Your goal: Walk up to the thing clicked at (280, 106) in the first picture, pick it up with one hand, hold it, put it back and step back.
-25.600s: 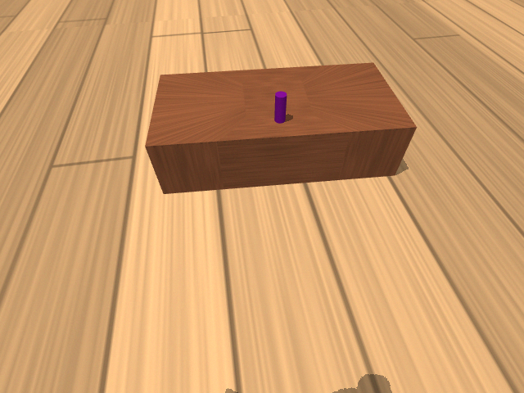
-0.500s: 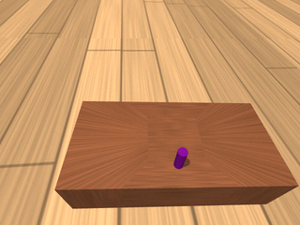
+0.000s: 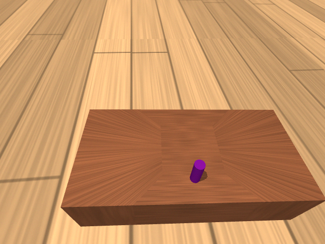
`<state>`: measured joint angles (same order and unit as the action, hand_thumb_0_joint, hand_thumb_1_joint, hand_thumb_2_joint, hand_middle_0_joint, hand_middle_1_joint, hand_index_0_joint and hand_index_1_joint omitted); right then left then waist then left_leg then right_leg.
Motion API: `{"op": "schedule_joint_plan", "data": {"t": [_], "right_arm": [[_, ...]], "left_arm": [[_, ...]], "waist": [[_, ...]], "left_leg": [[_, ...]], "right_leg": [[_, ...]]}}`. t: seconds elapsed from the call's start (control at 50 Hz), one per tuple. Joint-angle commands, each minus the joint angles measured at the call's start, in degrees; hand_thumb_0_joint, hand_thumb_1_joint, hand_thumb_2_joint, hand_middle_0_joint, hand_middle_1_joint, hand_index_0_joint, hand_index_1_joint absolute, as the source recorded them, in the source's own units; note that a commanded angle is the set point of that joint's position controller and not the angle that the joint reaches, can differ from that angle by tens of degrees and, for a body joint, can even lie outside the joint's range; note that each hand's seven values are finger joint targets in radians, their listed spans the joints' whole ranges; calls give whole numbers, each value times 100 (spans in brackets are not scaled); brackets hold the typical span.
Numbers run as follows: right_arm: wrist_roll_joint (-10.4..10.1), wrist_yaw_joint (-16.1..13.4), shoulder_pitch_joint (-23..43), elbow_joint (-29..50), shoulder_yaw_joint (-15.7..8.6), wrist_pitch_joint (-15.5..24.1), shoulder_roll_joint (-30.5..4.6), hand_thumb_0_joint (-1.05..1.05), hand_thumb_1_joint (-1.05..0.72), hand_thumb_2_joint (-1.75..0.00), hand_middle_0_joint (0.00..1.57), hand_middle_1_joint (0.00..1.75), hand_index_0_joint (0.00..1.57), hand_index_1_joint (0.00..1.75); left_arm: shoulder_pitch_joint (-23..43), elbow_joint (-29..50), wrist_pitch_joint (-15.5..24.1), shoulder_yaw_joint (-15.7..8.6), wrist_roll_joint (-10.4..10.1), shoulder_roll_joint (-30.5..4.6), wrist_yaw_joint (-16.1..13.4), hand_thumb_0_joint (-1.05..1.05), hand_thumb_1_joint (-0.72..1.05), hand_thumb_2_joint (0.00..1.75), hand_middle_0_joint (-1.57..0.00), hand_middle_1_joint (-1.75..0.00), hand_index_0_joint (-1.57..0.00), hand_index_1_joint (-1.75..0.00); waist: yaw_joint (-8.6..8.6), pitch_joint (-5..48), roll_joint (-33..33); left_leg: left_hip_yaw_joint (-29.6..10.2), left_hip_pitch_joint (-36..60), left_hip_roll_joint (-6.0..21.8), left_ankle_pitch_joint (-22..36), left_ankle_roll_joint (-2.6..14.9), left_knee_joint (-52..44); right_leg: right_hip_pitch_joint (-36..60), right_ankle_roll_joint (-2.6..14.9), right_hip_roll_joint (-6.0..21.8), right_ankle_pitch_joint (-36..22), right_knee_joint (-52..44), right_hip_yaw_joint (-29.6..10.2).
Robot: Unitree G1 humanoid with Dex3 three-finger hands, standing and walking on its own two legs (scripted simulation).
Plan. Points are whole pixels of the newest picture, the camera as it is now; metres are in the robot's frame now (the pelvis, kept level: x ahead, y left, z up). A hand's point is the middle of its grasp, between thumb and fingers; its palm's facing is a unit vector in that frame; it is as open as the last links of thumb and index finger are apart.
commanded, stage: stand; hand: right
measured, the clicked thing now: (197, 171) +0.50 -0.16 -0.38
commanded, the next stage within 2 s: none
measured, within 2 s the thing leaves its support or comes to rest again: neither
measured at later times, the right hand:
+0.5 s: hand out of the picture +0.08 -0.25 -0.15, palm faces +0.00 +0.93 -0.37, open 9.1 cm
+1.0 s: hand out of the picture +0.08 -0.25 -0.15, palm faces -0.01 +0.93 -0.37, open 7.4 cm
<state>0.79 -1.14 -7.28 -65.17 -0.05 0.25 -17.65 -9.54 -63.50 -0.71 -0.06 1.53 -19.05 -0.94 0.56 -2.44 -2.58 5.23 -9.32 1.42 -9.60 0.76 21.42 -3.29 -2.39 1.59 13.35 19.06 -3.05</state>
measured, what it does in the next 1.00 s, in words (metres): stands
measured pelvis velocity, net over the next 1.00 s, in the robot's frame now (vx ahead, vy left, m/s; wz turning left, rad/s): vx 0.01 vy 0.00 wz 0.02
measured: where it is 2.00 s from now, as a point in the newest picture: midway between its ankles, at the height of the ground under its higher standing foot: outside the picture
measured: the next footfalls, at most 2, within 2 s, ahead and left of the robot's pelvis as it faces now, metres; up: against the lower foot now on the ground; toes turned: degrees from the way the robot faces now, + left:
none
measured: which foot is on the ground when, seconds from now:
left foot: down 0.00-1.00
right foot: down 0.00-1.00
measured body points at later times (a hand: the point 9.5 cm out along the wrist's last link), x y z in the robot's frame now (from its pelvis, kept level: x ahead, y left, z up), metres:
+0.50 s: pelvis +0.01 +0.01 +0.00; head +0.02 +0.02 +0.45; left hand +0.07 +0.30 -0.15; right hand +0.08 -0.29 -0.12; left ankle +0.03 +0.11 -0.75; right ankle -0.03 -0.15 -0.75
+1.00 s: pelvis +0.01 +0.00 +0.00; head +0.02 +0.02 +0.45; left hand +0.07 +0.30 -0.14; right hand +0.08 -0.30 -0.12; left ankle +0.03 +0.11 -0.75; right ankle -0.03 -0.15 -0.75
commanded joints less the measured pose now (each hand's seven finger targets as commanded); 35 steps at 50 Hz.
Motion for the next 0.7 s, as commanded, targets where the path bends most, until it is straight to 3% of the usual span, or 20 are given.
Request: {"op": "schedule_joint_plan", "data": {"t": [0.0, 0.02, 0.06, 0.08, 0.24, 0.3, 0.34, 0.38, 0.44, 0.48, 0.54, 0.62, 0.68], "right_arm": [[-2, -63, 231, 301, -273, 101, -1305, 0, 56, -5, 5, 5, 5, 5], [-14, -58, 294, 330, -276, 114, -1313, 0, 56, -4, 5, 5, 5, 5], [-16, -56, 254, 317, -262, 122, -1276, 0, 40, -20, 20, 21, 20, 21], [-11, -53, 264, 321, -262, 121, -1272, 0, 32, -28, 20, 29, 20, 29], [-7, -50, 347, 301, -280, 110, -1327, 0, -32, -90, 20, 30, 20, 30], [-7, -38, 352, 295, -293, 102, -1357, 0, -56, -90, 20, 30, 20, 30], [-7, -39, 345, 297, -320, 113, -1403, 0, -72, -90, 20, 30, 20, 30], [-19, -30, 375, 298, -306, 134, -1372, 0, -88, -90, 20, 30, 20, 30], [-25, -34, 312, 293, -311, 161, -1394, 0, -90, -90, 20, 30, 20, 30], [-23, -38, 342, 260, -299, 147, -1383, 0, -90, -90, 20, 30, 20, 30], [-21, -39, 342, 253, -307, 143, -1406, 0, -90, -90, 20, 30, 20, 30], [-20, -29, 372, 275, -309, 118, -1390, 0, -90, -90, 20, 30, 20, 30], [-31, -18, 365, 279, -300, 128, -1368, 0, -90, -90, 20, 30, 20, 30]], "left_arm": [[91, 270, 103, -210, -22, -1056, -48, 0, 90, 90, -20, -30, -20, -30], [90, 286, 114, -206, -18, -1048, -48, 0, 90, 90, -20, -30, -20, -30], [166, 276, 124, -208, -17, -1064, -53, 0, 90, 90, -20, -30, -20, -30], [208, 299, 133, -208, -16, -1073, -58, 0, 90, 90, -20, -30, -20, -30], [263, 299, 117, -219, -40, -1099, -32, 0, 90, 90, -20, -30, -20, -30], [274, 270, 106, -223, -32, -1087, -19, 0, 90, 90, -20, -30, -20, -30], [252, 290, 109, -234, -41, -1104, -8, 0, 90, 90, -20, -30, -20, -30], [242, 296, 126, -223, -37, -1094, -8, 0, 90, 90, -20, -30, -20, -30], [268, 336, 146, -230, -38, -1118, -23, 0, 90, 90, -20, -30, -20, -30], [284, 310, 127, -221, -44, -1095, -23, 0, 90, 90, -20, -30, -20, -30], [269, 316, 136, -207, -47, -1075, -26, 0, 90, 90, -20, -30, -20, -30], [296, 317, 131, -234, -44, -1136, -24, 0, 90, 90, -20, -30, -20, -30], [274, 314, 141, -228, -45, -1136, -18, 0, 90, 90, -20, -30, -20, -30]], "waist": [[-35, 241, 287], [-41, 310, 250], [-6, 371, 218], [-1, 418, 150], [-11, 292, 275], [7, 154, 269], [-11, 281, 352], [-17, 367, 314], [0, 644, 282], [-6, 478, 300], [-12, 484, 265], [-2, 347, 258], [17, 215, 209]], "left_leg": [[-688, 522, 630, 442, 47, -401], [-681, 601, 635, 718, 55, -354], [-669, 661, 643, 906, 48, -302], [-658, 658, 651, 1123, 58, -246], [-696, 550, 646, 755, 31, -407], [-746, 375, 622, 245, 21, -531], [-758, 526, 628, 285, 40, -556], [-748, 676, 654, 781, 42, -444], [-705, 952, 683, 1451, 43, -315], [-715, 839, 675, 1178, 22, -360], [-697, 792, 689, 1371, 41, -340], [-715, 605, 641, 826, 35, -433], [-726, 606, 637, 856, 20, -435]], "right_leg": [[-525, 266, 468, -746, -380, -270], [-538, 265, 474, -870, -384, -257], [-487, 252, 481, -979, -372, -238], [-413, 245, 502, -1163, -356, -238], [-448, 266, 495, -803, -406, -209], [-499, 274, 487, -509, -443, -200], [-505, 285, 483, -583, -416, -193], [-513, 277, 505, -758, -434, -185], [-401, 270, 525, -1212, -342, -176], [-461, 267, 515, -991, -371, -161], [-348, 253, 524, -1155, -371, -145], [-367, 262, 535, -852, -440, -159], [-495, 262, 551, -818, -487, -185]]}}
